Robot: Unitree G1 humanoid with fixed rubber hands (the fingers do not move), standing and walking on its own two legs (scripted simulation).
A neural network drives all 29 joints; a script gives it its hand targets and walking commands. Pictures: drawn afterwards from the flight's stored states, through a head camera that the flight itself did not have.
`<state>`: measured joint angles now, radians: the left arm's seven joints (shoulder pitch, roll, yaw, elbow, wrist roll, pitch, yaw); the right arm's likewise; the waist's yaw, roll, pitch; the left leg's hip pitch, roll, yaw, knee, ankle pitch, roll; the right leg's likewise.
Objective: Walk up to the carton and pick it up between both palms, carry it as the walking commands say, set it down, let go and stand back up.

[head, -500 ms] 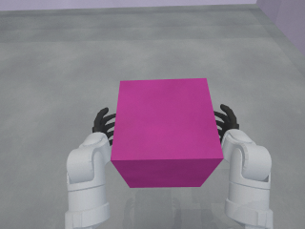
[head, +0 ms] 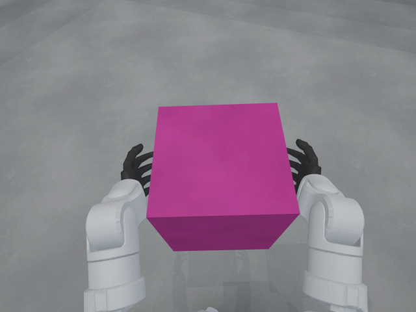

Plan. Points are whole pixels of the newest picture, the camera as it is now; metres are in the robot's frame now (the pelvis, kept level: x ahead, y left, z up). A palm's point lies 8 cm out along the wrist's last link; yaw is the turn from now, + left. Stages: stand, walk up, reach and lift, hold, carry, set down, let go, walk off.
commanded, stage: carry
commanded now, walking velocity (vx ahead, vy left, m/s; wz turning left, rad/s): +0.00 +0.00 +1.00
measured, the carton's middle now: (219, 185) +0.36 +0.01 +0.02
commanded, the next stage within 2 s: none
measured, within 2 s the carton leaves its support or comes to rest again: neither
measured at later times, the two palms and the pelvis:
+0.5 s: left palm out of the picture +0.25 +0.37 +0.07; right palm (163, 160) +0.39 +0.11 +0.07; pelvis +0.04 +0.08 +0.00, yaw +29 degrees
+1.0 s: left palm out of the picture +0.08 +0.49 +0.07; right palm (39, 190) +0.33 +0.32 +0.08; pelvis +0.03 +0.14 -0.01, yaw +58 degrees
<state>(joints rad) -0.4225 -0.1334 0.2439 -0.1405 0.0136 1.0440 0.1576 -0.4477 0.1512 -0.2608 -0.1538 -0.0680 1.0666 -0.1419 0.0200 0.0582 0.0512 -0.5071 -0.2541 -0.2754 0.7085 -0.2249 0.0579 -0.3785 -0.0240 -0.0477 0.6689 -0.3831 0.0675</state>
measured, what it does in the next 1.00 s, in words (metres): steps to the left, turning left: left foot, then right foot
